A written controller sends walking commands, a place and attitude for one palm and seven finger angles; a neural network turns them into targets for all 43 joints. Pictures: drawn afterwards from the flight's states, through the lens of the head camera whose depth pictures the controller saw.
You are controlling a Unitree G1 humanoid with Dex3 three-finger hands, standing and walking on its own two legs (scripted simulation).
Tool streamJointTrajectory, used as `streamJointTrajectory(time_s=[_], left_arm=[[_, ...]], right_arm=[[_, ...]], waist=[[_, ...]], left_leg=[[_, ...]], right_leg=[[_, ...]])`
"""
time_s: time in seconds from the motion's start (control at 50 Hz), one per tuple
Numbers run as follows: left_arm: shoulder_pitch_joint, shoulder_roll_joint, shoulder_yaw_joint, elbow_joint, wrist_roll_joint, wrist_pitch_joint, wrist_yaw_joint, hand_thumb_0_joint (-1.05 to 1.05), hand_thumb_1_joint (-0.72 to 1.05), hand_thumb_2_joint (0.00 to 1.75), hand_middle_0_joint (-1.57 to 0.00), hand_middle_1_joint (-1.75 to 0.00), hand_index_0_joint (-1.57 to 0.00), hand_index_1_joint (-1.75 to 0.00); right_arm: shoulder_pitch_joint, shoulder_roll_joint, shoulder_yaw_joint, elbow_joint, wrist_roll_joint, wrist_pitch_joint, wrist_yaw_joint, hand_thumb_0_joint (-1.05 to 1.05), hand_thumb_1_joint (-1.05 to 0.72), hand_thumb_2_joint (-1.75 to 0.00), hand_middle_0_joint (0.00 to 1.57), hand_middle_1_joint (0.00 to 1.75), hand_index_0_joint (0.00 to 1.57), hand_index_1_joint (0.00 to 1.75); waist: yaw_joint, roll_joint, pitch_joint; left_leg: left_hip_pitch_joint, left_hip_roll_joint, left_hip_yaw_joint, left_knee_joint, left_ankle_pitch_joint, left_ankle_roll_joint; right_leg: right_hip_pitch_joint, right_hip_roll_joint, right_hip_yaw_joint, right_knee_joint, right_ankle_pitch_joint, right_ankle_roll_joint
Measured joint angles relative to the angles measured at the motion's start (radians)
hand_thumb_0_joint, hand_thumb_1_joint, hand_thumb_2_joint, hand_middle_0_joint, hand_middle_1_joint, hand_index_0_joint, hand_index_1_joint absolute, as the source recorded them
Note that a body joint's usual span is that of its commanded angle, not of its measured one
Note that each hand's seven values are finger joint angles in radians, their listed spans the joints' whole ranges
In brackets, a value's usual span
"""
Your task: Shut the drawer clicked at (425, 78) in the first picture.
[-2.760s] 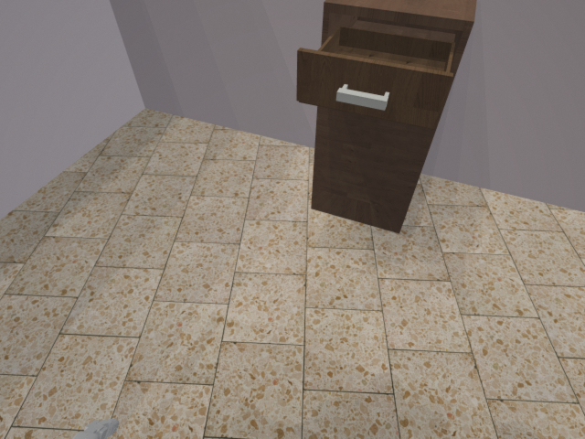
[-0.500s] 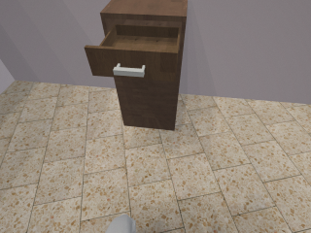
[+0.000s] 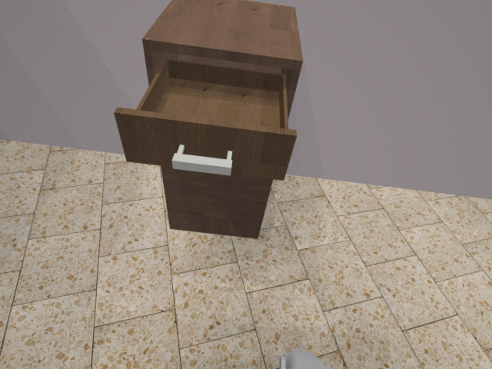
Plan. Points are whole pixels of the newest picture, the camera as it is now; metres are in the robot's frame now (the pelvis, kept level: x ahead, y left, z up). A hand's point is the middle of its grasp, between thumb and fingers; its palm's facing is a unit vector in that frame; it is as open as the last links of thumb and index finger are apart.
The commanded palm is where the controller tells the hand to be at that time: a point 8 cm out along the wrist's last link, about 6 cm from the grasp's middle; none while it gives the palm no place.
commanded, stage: take the last steps up to it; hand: left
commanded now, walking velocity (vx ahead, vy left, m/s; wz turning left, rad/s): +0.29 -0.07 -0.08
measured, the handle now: (204, 158) +0.52 +0.13 +0.02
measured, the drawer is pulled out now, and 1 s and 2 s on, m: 0.29 0.29 0.29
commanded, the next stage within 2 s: come to a stop and stand still in 0.40 s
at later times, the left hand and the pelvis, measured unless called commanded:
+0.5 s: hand (208, 311) +0.27 +0.08 -0.18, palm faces +0.03 -0.99 -0.14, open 7.3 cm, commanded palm none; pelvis +0.16 -0.08 -0.02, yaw +0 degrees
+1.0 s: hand out of the picture +0.15 +0.13 -0.19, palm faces +0.07 -0.98 -0.17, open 7.4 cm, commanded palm none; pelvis +0.16 -0.04 -0.01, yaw -1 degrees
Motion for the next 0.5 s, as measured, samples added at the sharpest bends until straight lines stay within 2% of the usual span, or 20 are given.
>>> streamJointTrajectory(time_s=[0.08,0.16,0.34,0.38,0.4,0.44,0.46,0.5], left_arm=[[-0.041,-0.003,0.0,0.002,-0.002,0.015,-0.006,0.0,0.91,0.9,-0.19,-0.3,-0.19,-0.29],[-0.077,-0.007,-0.008,0.012,-0.003,0.025,-0.012,0.0,0.92,0.9,-0.19,-0.3,-0.19,-0.29],[-0.171,-0.051,-0.03,0.001,-0.009,0.013,-0.015,0.01,0.91,0.9,-0.19,-0.3,-0.19,-0.29],[-0.177,-0.058,-0.034,-0.011,-0.008,-0.011,-0.015,0.01,0.91,0.9,-0.2,-0.3,-0.19,-0.29],[-0.182,-0.063,-0.032,-0.014,-0.008,-0.028,-0.01,0.01,0.91,0.9,-0.2,-0.3,-0.19,-0.29],[-0.178,-0.07,-0.034,-0.018,-0.016,-0.051,-0.003,0.01,0.91,0.9,-0.2,-0.3,-0.19,-0.29],[-0.167,-0.072,-0.035,-0.015,-0.019,-0.055,0.001,0.0,0.91,0.9,-0.2,-0.3,-0.19,-0.29],[-0.141,-0.072,-0.016,-0.019,-0.039,-0.068,0.02,-0.01,0.92,0.9,-0.2,-0.3,-0.2,-0.3]], right_arm=[[0.059,0.031,0.01,0.025,-0.001,0.002,0.001,0.0,-0.92,-0.9,0.2,0.3,0.2,0.3],[0.108,0.061,0.018,0.042,-0.006,0.002,0.0,0.0,-0.92,-0.89,0.2,0.3,0.2,0.3],[0.186,0.083,0.017,0.088,-0.02,0.019,-0.001,0.0,-0.91,-0.89,0.21,0.3,0.2,0.3],[0.206,0.083,0.014,0.101,-0.013,0.024,0.002,0.0,-0.91,-0.89,0.21,0.3,0.2,0.3],[0.202,0.082,0.012,0.11,-0.007,0.032,0.006,0.0,-0.91,-0.89,0.21,0.3,0.2,0.3],[0.173,0.075,0.009,0.116,0.002,0.05,0.008,0.01,-0.91,-0.89,0.21,0.3,0.2,0.3],[0.156,0.07,0.005,0.113,0.003,0.057,0.009,0.01,-0.91,-0.89,0.21,0.3,0.2,0.3],[0.113,0.054,-0.005,0.098,0.001,0.067,0.01,0.01,-0.91,-0.89,0.21,0.3,0.2,0.3]], waist=[[-0.02,0.0,0.0],[-0.048,0.004,0.01],[-0.107,0.039,0.049],[-0.105,0.05,0.048],[-0.098,0.06,0.054],[-0.093,0.071,0.066],[-0.085,0.072,0.064],[-0.068,0.072,0.048]], left_leg=[[0.059,0.001,0.002,-0.049,-0.01,-0.009],[0.106,0.007,0.008,-0.077,-0.03,-0.024],[0.155,0.037,0.019,-0.022,-0.143,-0.083],[0.131,0.057,0.01,0.079,-0.209,-0.101],[0.09,0.08,0.001,0.189,-0.239,-0.1],[-0.032,0.094,-0.065,0.494,-0.292,-0.094],[-0.089,0.093,-0.086,0.613,-0.287,-0.092],[-0.19,0.1,-0.104,0.751,-0.241,-0.094]], right_leg=[[-0.018,-0.016,-0.012,-0.086,0.046,0.013],[0.007,-0.02,-0.049,-0.206,0.049,0.012],[0.154,0.029,-0.125,-0.506,-0.06,-0.034],[0.232,0.046,-0.142,-0.605,0.002,-0.052],[0.235,0.055,-0.151,-0.589,0.015,-0.059],[0.252,0.063,-0.174,-0.545,-0.052,-0.07],[0.273,0.066,-0.18,-0.55,-0.076,-0.074],[0.317,0.075,-0.189,-0.593,-0.082,-0.069]])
